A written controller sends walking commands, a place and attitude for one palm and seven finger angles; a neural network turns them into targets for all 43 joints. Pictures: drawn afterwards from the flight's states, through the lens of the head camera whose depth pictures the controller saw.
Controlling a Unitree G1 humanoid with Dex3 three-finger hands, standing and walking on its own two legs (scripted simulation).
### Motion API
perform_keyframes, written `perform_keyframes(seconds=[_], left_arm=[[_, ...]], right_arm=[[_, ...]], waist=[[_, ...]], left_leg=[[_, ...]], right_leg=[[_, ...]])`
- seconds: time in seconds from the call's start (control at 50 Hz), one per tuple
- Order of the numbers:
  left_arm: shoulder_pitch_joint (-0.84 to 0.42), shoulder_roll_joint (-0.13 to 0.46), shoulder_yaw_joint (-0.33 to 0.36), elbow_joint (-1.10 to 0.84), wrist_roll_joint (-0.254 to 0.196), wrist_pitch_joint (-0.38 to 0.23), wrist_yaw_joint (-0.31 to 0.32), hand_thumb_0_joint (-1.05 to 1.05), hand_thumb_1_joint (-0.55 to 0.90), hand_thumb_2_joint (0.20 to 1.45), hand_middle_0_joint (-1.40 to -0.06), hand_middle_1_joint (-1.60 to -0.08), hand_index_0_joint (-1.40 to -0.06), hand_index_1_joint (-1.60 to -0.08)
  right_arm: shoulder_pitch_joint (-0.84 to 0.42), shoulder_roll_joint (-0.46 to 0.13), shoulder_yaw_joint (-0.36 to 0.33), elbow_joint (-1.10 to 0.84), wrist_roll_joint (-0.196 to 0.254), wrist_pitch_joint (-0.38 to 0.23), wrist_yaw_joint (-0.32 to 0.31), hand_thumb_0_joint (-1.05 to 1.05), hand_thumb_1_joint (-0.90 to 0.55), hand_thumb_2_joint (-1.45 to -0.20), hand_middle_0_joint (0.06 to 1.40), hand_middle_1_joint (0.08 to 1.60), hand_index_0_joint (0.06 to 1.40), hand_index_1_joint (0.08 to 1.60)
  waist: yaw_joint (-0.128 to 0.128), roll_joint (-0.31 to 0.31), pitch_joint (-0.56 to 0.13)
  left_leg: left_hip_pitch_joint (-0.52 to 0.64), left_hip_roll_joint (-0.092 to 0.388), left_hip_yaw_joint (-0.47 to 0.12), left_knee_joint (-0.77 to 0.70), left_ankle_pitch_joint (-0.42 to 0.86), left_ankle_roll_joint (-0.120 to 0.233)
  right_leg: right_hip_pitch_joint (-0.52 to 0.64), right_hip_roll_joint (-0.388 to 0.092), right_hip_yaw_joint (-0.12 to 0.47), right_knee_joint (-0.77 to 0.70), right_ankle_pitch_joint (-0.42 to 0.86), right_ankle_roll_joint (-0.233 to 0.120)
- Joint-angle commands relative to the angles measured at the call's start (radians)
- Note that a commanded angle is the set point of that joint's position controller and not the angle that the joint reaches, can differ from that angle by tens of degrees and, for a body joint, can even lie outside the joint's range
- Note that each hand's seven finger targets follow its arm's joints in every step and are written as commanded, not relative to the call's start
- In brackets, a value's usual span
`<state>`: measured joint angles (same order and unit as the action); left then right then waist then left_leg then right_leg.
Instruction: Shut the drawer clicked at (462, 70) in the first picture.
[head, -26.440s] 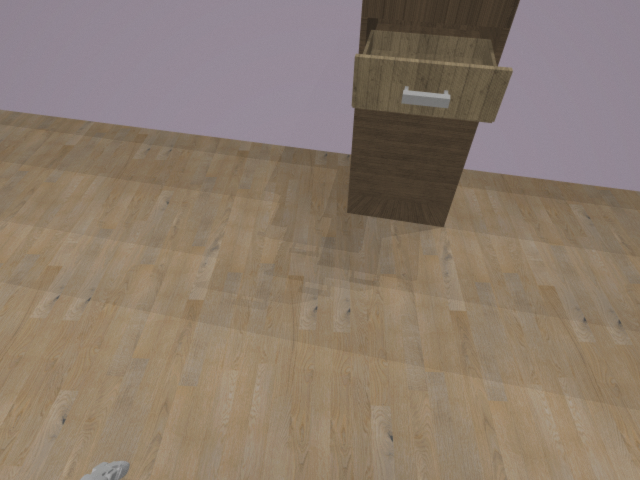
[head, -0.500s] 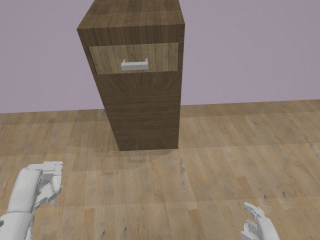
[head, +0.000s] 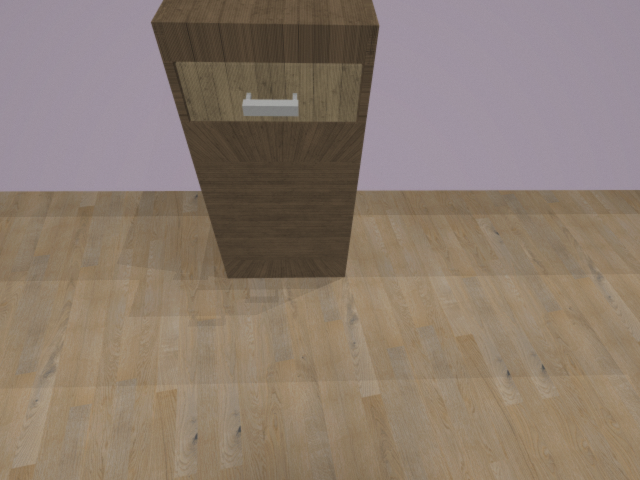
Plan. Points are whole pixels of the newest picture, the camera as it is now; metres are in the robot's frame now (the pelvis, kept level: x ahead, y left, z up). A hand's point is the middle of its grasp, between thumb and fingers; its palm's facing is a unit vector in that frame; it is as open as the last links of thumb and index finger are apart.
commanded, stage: let the arm hang, fingers relaxed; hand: left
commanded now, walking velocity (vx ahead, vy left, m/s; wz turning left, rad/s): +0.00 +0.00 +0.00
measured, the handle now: (271, 102) +0.84 +0.16 -0.01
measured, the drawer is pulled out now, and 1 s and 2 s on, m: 0.00 0.00 0.00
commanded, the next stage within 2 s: look to check the result in 0.52 s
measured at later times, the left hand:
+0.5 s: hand out of the picture +0.06 +0.18 -0.17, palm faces -0.03 -0.98 -0.22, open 7.3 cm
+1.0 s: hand out of the picture +0.06 +0.19 -0.16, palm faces -0.03 -0.96 -0.28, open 7.3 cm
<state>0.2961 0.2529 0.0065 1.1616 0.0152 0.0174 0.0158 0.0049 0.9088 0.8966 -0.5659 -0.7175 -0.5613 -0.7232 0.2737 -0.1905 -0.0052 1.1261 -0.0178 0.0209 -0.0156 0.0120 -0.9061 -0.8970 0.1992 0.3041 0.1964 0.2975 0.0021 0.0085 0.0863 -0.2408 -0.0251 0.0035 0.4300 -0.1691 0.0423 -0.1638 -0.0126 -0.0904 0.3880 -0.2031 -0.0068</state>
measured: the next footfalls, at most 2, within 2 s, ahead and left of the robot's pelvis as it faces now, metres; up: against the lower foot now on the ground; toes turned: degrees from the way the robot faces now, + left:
none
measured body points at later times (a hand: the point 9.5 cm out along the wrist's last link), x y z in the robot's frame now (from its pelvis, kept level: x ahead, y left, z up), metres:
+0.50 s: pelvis +0.01 -0.01 +0.00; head +0.02 -0.01 +0.45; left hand +0.06 +0.23 -0.15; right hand +0.03 -0.25 -0.16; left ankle +0.04 +0.09 -0.74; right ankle +0.00 -0.12 -0.74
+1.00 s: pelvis +0.02 -0.02 +0.00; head +0.04 -0.03 +0.45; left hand +0.06 +0.24 -0.14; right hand +0.05 -0.28 -0.15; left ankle +0.04 +0.09 -0.74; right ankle +0.00 -0.12 -0.74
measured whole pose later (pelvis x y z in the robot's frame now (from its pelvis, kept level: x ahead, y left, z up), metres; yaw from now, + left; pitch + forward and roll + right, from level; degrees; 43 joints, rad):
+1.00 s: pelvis +0.02 -0.02 +0.00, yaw -1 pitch -2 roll +0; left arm 0.18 0.24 0.01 1.16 0.01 -0.01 0.02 0.00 0.91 0.90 -0.20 -0.30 -0.20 -0.30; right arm 0.18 -0.23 -0.01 1.16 -0.02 0.00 -0.02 0.01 -0.91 -0.90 0.20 0.30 0.20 0.30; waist -0.01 0.02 0.06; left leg -0.16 -0.01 0.02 0.35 -0.17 0.01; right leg -0.10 0.01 -0.07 0.34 -0.21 -0.03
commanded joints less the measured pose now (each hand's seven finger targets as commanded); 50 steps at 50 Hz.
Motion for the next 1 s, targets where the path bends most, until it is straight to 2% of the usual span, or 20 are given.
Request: perform_keyframes(seconds=[0.0, 0.1, 0.26, 0.32, 0.38, 0.42, 0.48, 0.54, 0.58, 0.7, 0.92, 0.98], left_arm=[[-0.006, 0.095, 0.020, -0.036, -0.006, -0.023, 0.004, 0.000, 0.900, 0.900, -0.200, -0.300, -0.200, -0.300], [-0.008, 0.086, 0.022, -0.029, -0.003, -0.023, 0.007, 0.000, 0.900, 0.900, -0.200, -0.300, -0.200, -0.300], [-0.037, 0.084, 0.028, -0.041, -0.002, -0.033, 0.010, 0.000, 0.900, 0.900, -0.200, -0.300, -0.200, -0.300], [-0.052, 0.084, 0.029, -0.046, -0.003, -0.036, 0.009, 0.000, 0.900, 0.900, -0.200, -0.300, -0.200, -0.300], [-0.061, 0.087, 0.031, -0.050, -0.003, -0.040, 0.010, 0.000, 0.900, 0.900, -0.200, -0.300, -0.200, -0.300], [-0.071, 0.091, 0.032, -0.051, -0.004, -0.041, 0.009, 0.000, 0.900, 0.900, -0.200, -0.300, -0.200, -0.300], [-0.078, 0.091, 0.032, -0.052, -0.005, -0.040, 0.009, 0.000, 0.900, 0.900, -0.200, -0.300, -0.200, -0.300], [-0.080, 0.104, 0.035, -0.053, -0.004, -0.043, 0.009, 0.000, 0.900, 0.900, -0.200, -0.300, -0.200, -0.300], [-0.090, 0.104, 0.033, -0.051, -0.006, -0.043, 0.009, 0.000, 0.900, 0.900, -0.200, -0.300, -0.200, -0.300], [-0.098, 0.119, 0.034, -0.047, -0.007, -0.043, 0.007, 0.000, 0.900, 0.900, -0.200, -0.300, -0.200, -0.300], [-0.103, 0.140, 0.033, -0.042, -0.008, -0.047, 0.008, 0.000, 0.900, 0.900, -0.200, -0.300, -0.200, -0.300], [-0.110, 0.143, 0.032, -0.043, -0.008, -0.047, 0.008, 0.000, 0.900, 0.900, -0.200, -0.300, -0.200, -0.300]], right_arm=[[0.016, -0.145, -0.027, -0.035, 0.003, -0.021, -0.018, 0.000, -0.900, -0.900, 0.200, 0.300, 0.200, 0.300], [0.011, -0.137, -0.030, -0.024, 0.001, -0.024, -0.018, 0.000, -0.900, -0.900, 0.200, 0.300, 0.200, 0.300], [-0.008, -0.119, -0.029, -0.017, 0.001, -0.032, -0.015, 0.000, -0.900, -0.900, 0.200, 0.300, 0.200, 0.300], [-0.021, -0.123, -0.028, -0.014, 0.000, -0.034, -0.016, 0.000, -0.900, -0.900, 0.200, 0.300, 0.200, 0.300], [-0.028, -0.126, -0.029, -0.015, 0.001, -0.037, -0.016, 0.000, -0.900, -0.900, 0.200, 0.300, 0.200, 0.300], [-0.034, -0.133, -0.029, -0.012, 0.000, -0.038, -0.017, 0.000, -0.900, -0.900, 0.200, 0.300, 0.200, 0.300], [-0.045, -0.140, -0.027, -0.015, 0.001, -0.039, -0.018, 0.000, -0.900, -0.900, 0.200, 0.300, 0.200, 0.300], [-0.049, -0.153, -0.029, -0.017, 0.003, -0.041, -0.019, 0.000, -0.900, -0.900, 0.200, 0.300, 0.200, 0.300], [-0.052, -0.155, -0.029, -0.014, 0.001, -0.040, -0.019, 0.000, -0.900, -0.900, 0.200, 0.300, 0.200, 0.300], [-0.059, -0.167, -0.028, -0.010, 0.002, -0.037, -0.018, 0.000, -0.900, -0.900, 0.200, 0.300, 0.200, 0.300], [-0.076, -0.188, -0.029, -0.009, 0.003, -0.035, -0.018, 0.000, -0.900, -0.900, 0.200, 0.300, 0.200, 0.300], [-0.082, -0.192, -0.028, -0.008, 0.002, -0.035, -0.017, 0.000, -0.900, -0.900, 0.200, 0.300, 0.200, 0.300]], waist=[[-0.004, 0.011, -0.029], [-0.002, -0.004, -0.007], [-0.005, -0.014, -0.017], [-0.005, 0.003, -0.023], [-0.007, -0.006, -0.038], [-0.008, 0.014, -0.048], [-0.007, 0.015, -0.042], [-0.005, 0.011, -0.065], [-0.007, -0.003, -0.056], [-0.009, 0.006, -0.056], [-0.009, -0.021, -0.065], [-0.010, 0.000, -0.058]], left_leg=[[0.003, 0.132, -0.155, -0.145, -0.103, 0.016], [-0.004, 0.133, -0.157, -0.165, -0.121, 0.018], [0.024, 0.121, -0.120, -0.133, 0.003, 0.009], [0.042, 0.122, -0.113, -0.127, 0.041, 0.006], [0.055, 0.123, -0.106, -0.118, 0.081, 0.003], [0.059, 0.125, -0.106, -0.120, 0.085, 0.001], [0.068, 0.128, -0.108, -0.123, 0.104, 0.001], [0.081, 0.132, -0.104, -0.116, 0.135, 0.001], [0.083, 0.131, -0.104, -0.120, 0.129, -0.001], [0.092, 0.133, -0.100, -0.125, 0.109, -0.005], [0.116, 0.136, -0.090, -0.120, 0.132, -0.008], [0.114, 0.138, -0.091, -0.123, 0.127, -0.009]], right_leg=[[-0.028, -0.090, 0.102, -0.075, -0.116, -0.049], [-0.037, -0.090, 0.103, -0.068, -0.107, -0.046], [-0.028, -0.103, 0.114, -0.082, -0.054, -0.041], [-0.025, -0.105, 0.117, -0.084, -0.028, -0.041], [-0.011, -0.109, 0.118, -0.089, 0.002, -0.040], [-0.001, -0.109, 0.121, -0.091, 0.007, -0.041], [0.000, -0.107, 0.122, -0.091, 0.026, -0.041], [0.022, -0.111, 0.120, -0.095, 0.057, -0.041], [0.019, -0.111, 0.121, -0.100, 0.054, -0.042], [0.020, -0.112, 0.124, -0.115, 0.036, -0.042], [0.028, -0.117, 0.130, -0.127, 0.084, -0.040], [0.025, -0.116, 0.132, -0.129, 0.078, -0.041]])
